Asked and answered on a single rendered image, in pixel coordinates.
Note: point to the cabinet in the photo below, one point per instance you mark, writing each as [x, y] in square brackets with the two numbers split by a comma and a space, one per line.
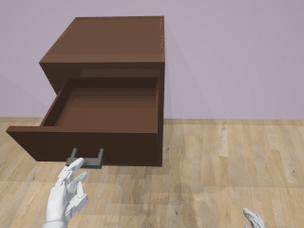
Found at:
[111, 46]

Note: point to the right robot hand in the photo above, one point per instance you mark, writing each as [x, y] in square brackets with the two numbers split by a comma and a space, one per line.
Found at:
[255, 219]

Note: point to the drawer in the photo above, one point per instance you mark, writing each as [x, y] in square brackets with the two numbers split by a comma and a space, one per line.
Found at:
[119, 114]

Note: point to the handle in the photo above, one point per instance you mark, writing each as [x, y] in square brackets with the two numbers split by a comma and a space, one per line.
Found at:
[89, 163]

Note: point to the left robot hand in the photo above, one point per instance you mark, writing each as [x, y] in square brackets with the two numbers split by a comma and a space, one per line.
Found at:
[67, 197]

